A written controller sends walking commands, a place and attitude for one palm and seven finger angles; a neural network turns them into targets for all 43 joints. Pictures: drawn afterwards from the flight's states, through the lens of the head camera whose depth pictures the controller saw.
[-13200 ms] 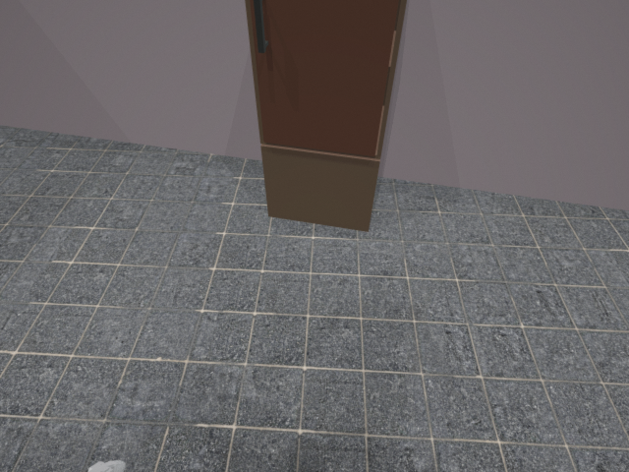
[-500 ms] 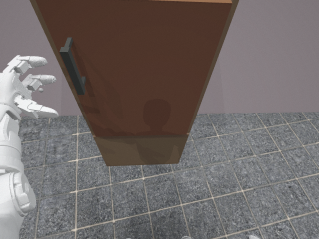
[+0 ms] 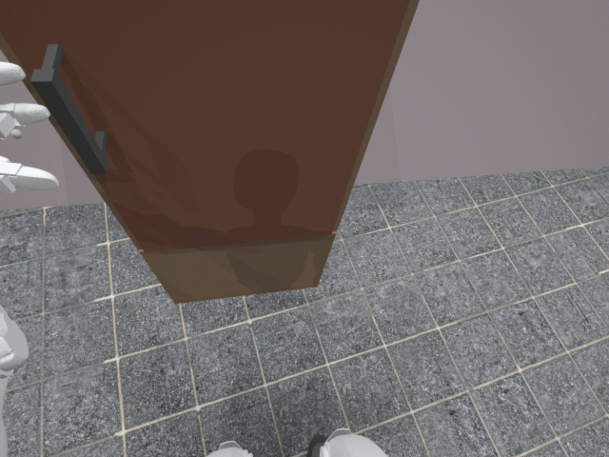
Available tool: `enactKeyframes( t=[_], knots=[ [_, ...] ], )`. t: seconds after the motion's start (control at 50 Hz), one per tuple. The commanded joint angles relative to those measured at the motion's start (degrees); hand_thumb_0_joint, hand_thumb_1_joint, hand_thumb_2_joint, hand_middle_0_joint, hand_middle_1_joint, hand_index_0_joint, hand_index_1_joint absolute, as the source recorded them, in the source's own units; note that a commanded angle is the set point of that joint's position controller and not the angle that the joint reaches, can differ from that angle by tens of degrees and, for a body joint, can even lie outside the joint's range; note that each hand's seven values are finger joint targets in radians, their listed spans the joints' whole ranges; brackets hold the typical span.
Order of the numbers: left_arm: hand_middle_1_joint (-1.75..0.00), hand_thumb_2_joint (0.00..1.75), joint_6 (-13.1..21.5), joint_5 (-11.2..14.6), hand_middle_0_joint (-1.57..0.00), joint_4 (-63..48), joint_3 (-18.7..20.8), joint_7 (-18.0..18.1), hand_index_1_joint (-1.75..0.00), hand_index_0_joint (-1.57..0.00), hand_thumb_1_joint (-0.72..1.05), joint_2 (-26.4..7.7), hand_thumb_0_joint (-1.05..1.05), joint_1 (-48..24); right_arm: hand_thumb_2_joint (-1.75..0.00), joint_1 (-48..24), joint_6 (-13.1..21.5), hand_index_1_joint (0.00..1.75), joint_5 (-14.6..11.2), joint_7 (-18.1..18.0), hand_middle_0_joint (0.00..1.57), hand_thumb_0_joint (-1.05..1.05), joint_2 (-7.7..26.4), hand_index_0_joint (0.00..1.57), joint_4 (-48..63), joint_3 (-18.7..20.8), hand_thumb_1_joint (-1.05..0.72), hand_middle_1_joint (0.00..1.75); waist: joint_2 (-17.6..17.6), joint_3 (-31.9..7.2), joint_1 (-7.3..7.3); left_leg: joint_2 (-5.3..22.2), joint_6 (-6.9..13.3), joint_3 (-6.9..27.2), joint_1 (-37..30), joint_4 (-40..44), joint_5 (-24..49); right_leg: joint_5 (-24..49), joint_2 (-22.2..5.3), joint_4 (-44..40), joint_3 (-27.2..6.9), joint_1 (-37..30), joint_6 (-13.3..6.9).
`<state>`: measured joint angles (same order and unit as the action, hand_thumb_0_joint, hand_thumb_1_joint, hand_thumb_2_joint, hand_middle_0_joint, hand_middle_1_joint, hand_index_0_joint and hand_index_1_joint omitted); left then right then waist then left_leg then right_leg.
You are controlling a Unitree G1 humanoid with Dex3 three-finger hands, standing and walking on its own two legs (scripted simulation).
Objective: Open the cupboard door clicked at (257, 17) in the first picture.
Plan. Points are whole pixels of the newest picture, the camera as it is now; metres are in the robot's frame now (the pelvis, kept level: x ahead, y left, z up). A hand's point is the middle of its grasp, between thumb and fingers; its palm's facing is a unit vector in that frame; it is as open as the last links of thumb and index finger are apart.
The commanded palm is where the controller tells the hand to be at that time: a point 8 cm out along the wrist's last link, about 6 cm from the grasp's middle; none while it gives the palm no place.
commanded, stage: move the hooked fingers beside the handle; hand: left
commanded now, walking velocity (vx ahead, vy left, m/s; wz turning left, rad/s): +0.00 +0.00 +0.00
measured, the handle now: (77, 115) +0.51 +0.25 +0.11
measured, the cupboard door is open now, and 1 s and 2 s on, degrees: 0 0 0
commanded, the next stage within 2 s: slide the fingers in behind the handle in 0.90 s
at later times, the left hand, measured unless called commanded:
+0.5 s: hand (10, 147) +0.46 +0.30 +0.12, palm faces +0.08 -1.00 +0.00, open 14.0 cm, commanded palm +0.43 +0.34 +0.11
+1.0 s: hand (20, 140) +0.46 +0.29 +0.12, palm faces +0.08 -1.00 -0.01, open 14.0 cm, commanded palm +0.43 +0.34 +0.11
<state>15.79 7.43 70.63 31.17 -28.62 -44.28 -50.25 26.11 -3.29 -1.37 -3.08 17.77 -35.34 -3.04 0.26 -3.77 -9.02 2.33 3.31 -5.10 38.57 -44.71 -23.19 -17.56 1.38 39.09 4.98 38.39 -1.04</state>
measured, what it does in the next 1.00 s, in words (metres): stands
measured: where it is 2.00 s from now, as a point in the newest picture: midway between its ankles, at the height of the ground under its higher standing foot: outside the picture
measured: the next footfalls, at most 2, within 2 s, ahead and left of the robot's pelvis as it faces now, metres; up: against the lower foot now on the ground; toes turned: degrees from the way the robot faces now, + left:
none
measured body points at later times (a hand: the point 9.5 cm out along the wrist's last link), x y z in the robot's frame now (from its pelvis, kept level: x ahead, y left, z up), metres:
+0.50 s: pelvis +0.01 +0.00 +0.00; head +0.10 +0.03 +0.44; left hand +0.45 +0.35 +0.12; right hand +0.06 -0.27 -0.10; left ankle -0.02 +0.07 -0.71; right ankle +0.00 -0.11 -0.71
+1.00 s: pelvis +0.00 +0.00 +0.00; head +0.10 +0.02 +0.44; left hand +0.45 +0.34 +0.12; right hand +0.00 -0.28 -0.10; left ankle -0.02 +0.07 -0.71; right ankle +0.00 -0.11 -0.71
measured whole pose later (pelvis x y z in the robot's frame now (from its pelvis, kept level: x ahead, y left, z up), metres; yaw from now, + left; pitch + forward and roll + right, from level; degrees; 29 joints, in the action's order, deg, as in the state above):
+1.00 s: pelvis +0.00 +0.00 +0.00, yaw +0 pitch +16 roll -3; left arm 16.8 8.1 68.8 30.3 -27.4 -42.2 -48.6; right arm 24.9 -3.9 -1.7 -3.0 17.5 -34.6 -3.2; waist 0.6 -4.3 -8.4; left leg 2.5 3.0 -4.5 38.8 -46.1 -23.6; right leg -18.1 1.6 40.4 5.4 38.5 -1.4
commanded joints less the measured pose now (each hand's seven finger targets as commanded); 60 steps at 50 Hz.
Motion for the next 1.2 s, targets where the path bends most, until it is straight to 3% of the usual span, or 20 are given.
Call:
enactKeyframes(
  t=[0.0, 0.04, 0.06, 0.1, 0.18, 0.24, 0.3, 0.38, 0.44, 0.48, 0.52, 0.56, 0.62, 0.68, 0.74, 0.82, 0.94, 1.08, 1.14, 1.18],
  knots=[
    [-1.2, 0.3, 4.1, 2.3, -0.3, -15.3, 3.2, -0.4, -1.2, -0.3, -0.5, -19.7, 0.0, -19.9, -0.9, 7.1, 0.2, 0.3, 0.3, -0.9, 0.2, 0.0, 10.7, 0.2, 4.5, 4.3, -0.9, 0.3, 11.4, -26.7, 2.85, -0.1, -2.2, 7.6, -18.9, 3.4, 33.6, 20.7, 1.5, -0.7, -3.2, -10.3, -0.4],
    [-1.2, 0.3, 3.8, 2.7, -0.3, -14.3, 1.3, -0.6, -1.2, -0.3, -0.5, -16.9, 0.0, -20.3, -0.9, 7.0, 0.0, 0.3, 0.4, -0.6, 0.2, 0.0, 10.5, 0.2, 4.0, 4.2, -0.9, 0.3, 10.0, -24.6, 1.73, 0.1, -1.9, 7.4, -18.9, 3.1, 32.5, 19.9, 1.7, -1.1, -3.0, -8.7, -0.1],
    [-1.2, 0.3, 3.8, 2.8, -0.3, -14.3, 2.6, -0.5, -1.2, -0.3, -0.5, -18.2, 0.0, -20.3, -0.9, 7.2, -0.1, 0.3, 0.4, -0.6, 0.2, 0.0, 10.7, 0.2, 4.0, 4.3, -0.9, 0.3, 7.4, -24.4, 1.92, 0.1, -1.7, 7.6, -17.5, 3.3, 31.2, 19.8, 1.7, -1.1, -3.0, -9.7, -0.1],
    [-1.2, 0.3, 3.5, 2.9, -0.3, -14.1, 3.6, -0.6, -1.2, -0.3, -0.5, -19.7, 0.0, -19.6, -0.9, 6.6, -0.1, 0.3, 0.3, -0.9, 0.2, 0.0, 10.7, 0.2, 4.4, 4.2, -0.9, 0.3, 9.4, -24.6, 2.37, -0.2, -1.5, 7.1, -16.6, 3.1, 31.7, 21.4, 1.5, -0.7, -3.5, -10.8, -0.2],
    [-1.2, 0.3, 4.2, 3.1, -0.3, -18.2, -0.2, -0.3, -1.2, -0.3, -0.5, -14.5, 0.0, -21.1, -0.9, 6.4, -0.2, 0.3, 0.3, -0.7, 0.2, 0.0, 10.0, 0.2, 4.2, 4.4, -0.9, 0.3, 12.7, -25.9, 1.77, 0.5, -2.7, 8.2, -22.8, 2.3, 37.7, 20.1, 1.9, -0.7, -2.6, -6.8, -0.4],
    [-1.2, 0.3, 3.6, 3.9, -0.3, -15.9, 0.6, -0.1, -1.2, -0.3, -0.5, -14.2, 0.0, -19.2, -0.9, 6.1, -0.3, 0.3, 0.3, -0.4, 0.2, 0.0, 10.1, 0.2, 3.8, 4.4, -0.9, 0.3, 9.0, -25.2, 1.94, 0.5, -2.7, 8.4, -21.6, 2.5, 36.3, 20.0, 1.9, -0.9, -2.5, -7.6, -0.2],
    [-1.2, 0.3, 3.3, 3.8, -0.3, -17.6, -0.1, 0.1, -1.2, -0.3, -0.5, -13.4, 0.0, -18.8, -0.9, 5.1, -0.2, 0.3, 0.2, -0.3, 0.2, 0.0, 9.8, 0.2, 4.6, 4.2, -0.9, 0.3, 10.8, -25.7, 2.66, 0.2, -2.6, 8.0, -21.3, 2.4, 37.8, 22.1, 1.6, -0.4, -2.7, -9.0, -0.3],
    [-1.2, 0.3, 3.1, 3.6, -0.3, -16.5, 1.4, 0.9, -1.2, -0.3, -0.5, -15.2, 0.0, -18.8, -0.9, 4.3, -0.3, 0.3, 0.0, -0.5, 0.2, 0.0, 9.9, 0.2, 5.3, 4.1, -0.9, 0.3, 7.2, -23.1, 2.74, -0.2, -1.8, 7.4, -17.3, 2.8, 33.3, 22.3, 1.5, -0.4, -3.0, -11.1, -0.3],
    [-1.2, 0.3, 4.2, 3.5, -0.3, -19.2, 0.5, 1.0, -1.2, -0.3, -0.5, -13.9, 0.0, -18.5, -0.9, 3.8, 0.0, 0.3, 0.0, -0.3, 0.2, 0.0, 9.5, 0.2, 5.6, 4.1, -0.9, 0.3, 10.5, -25.6, 3.16, -0.1, -2.6, 7.7, -20.4, 2.6, 35.7, 21.9, 1.5, -0.3, -3.0, -10.2, -0.3],
    [-1.2, 0.3, 4.1, 4.2, -0.3, -17.2, -1.1, 0.6, -1.2, -0.3, -0.5, -11.9, 0.0, -19.0, -0.9, 3.6, 0.0, 0.3, -0.1, -0.4, 0.2, 0.0, 9.6, 0.2, 5.2, 3.9, -0.9, 0.3, 8.5, -23.0, 2.04, 0.0, -2.1, 7.6, -19.1, 2.7, 33.1, 20.8, 1.6, -0.6, -2.9, -9.4, -0.4],
    [-1.2, 0.3, 3.5, 3.6, -0.3, -15.1, -0.5, 0.5, -1.2, -0.3, -0.5, -13.7, 0.0, -19.8, -0.9, 3.5, 0.0, 0.3, -0.2, -0.7, 0.2, 0.0, 10.0, 0.2, 5.0, 3.8, -0.9, 0.3, 6.5, -21.4, 1.88, -0.2, -1.9, 7.8, -16.6, 3.3, 28.9, 19.0, 1.4, -0.8, -2.9, -9.3, -0.2],
    [-1.2, 0.3, 3.2, 3.1, -0.3, -15.1, -3.3, 0.5, -1.2, -0.3, -0.5, -11.4, 0.0, -22.9, -0.9, 3.1, 0.5, 0.3, -0.3, -1.0, 0.2, 0.0, 9.9, 0.2, 4.6, 3.7, -0.9, 0.3, 8.6, -19.7, 0.71, -0.4, -1.8, 7.8, -16.1, 3.7, 24.2, 15.9, 1.1, -1.4, -3.0, -7.3, -0.3],
    [-1.2, 0.3, 4.2, 3.1, -0.3, -16.1, -2.4, 1.3, -1.2, -0.3, -0.5, -12.2, 0.0, -24.2, -0.9, 3.8, 0.9, 0.3, 0.0, -1.2, 0.2, 0.0, 10.0, 0.2, 4.1, 3.7, -0.9, 0.3, 9.5, -23.3, 0.99, -0.2, -2.3, 8.8, -19.0, 3.4, 25.8, 15.0, 1.2, -0.9, -2.8, -6.7, -0.5],
    [-1.2, 0.3, 4.3, 3.3, -0.3, -14.2, -3.6, 1.6, -1.2, -0.3, -0.5, -11.0, 0.0, -26.1, -0.9, 4.0, 1.2, 0.3, 0.1, -1.3, 0.2, 0.0, 10.1, 0.2, 3.4, 3.4, -0.9, 0.3, 7.8, -21.3, 0.2, -0.2, -2.1, 8.9, -17.1, 3.4, 24.6, 14.7, 1.3, -0.8, -2.7, -6.4, -0.6],
    [-1.2, 0.3, 3.5, 1.8, -0.3, -11.7, -1.8, 2.3, -1.2, -0.3, -0.5, -14.6, 0.0, -25.8, -0.9, 4.5, 1.3, 0.3, 0.1, -1.4, 0.2, 0.0, 10.3, 0.2, 3.4, 3.2, -0.9, 0.3, 8.0, -21.5, 0.62, -0.5, -1.8, 8.5, -14.2, 3.5, 21.5, 13.8, 0.9, -0.8, -3.2, -7.5, -0.4],
    [-1.2, 0.3, 4.8, 1.4, -0.3, -14.4, 1.4, 2.5, -1.2, -0.3, -0.5, -18.2, 0.0, -23.2, -0.9, 5.2, 1.0, 0.3, 0.3, -1.1, 0.2, 0.0, 10.2, 0.2, 4.4, 3.4, -0.9, 0.3, 10.0, -26.8, 2.6, -0.4, -2.3, 8.1, -16.2, 2.9, 27.7, 18.2, 1.1, 0.3, -3.3, -10.6, -0.5],
    [-1.2, 0.3, 4.6, 2.5, -0.3, -14.0, 1.9, 1.2, -1.2, -0.3, -0.5, -17.9, 0.0, -19.2, -0.9, 5.1, 0.3, 0.3, 0.0, -0.9, 0.2, 0.0, 10.4, 0.2, 5.2, 3.7, -0.9, 0.3, 8.3, -24.0, 3.01, -0.6, -1.5, 7.5, -14.1, 3.5, 25.4, 17.9, 1.4, -0.3, -3.4, -11.5, -0.5],
    [-1.2, 0.3, 3.8, 3.9, -0.3, -14.7, -2.9, 0.5, -1.2, -0.3, -0.5, -11.3, 0.0, -21.5, -0.9, 5.0, 0.6, 0.3, -0.2, -1.1, 0.2, 0.0, 10.2, 0.2, 4.6, 3.8, -0.9, 0.3, 6.5, -20.5, 0.72, -0.4, -1.1, 7.6, -14.7, 4.0, 23.1, 15.9, 1.4, -1.5, -3.1, -8.5, -0.3],
    [-1.2, 0.3, 4.2, 3.3, -0.3, -16.6, -3.3, 1.7, -1.2, -0.3, -0.5, -10.5, 0.0, -22.3, -0.9, 5.1, 0.9, 0.3, 0.1, -1.0, 0.2, 0.0, 9.9, 0.2, 4.0, 3.9, -0.9, 0.3, 10.7, -22.9, 1.31, -0.2, -2.0, 8.2, -18.2, 3.9, 25.2, 14.9, 1.4, -1.1, -2.8, -6.7, -0.6],
    [-1.2, 0.3, 4.8, 3.7, -0.3, -17.9, -2.1, 2.6, -1.2, -0.3, -0.5, -11.3, 0.0, -23.2, -0.9, 5.3, 1.0, 0.3, 0.2, -1.0, 0.2, 0.0, 10.0, 0.2, 3.7, 4.1, -0.9, 0.3, 8.4, -24.0, 1.37, -0.1, -2.0, 8.7, -18.9, 3.5, 27.0, 15.9, 1.5, -0.9, -2.7, -7.6, -0.6]
  ],
)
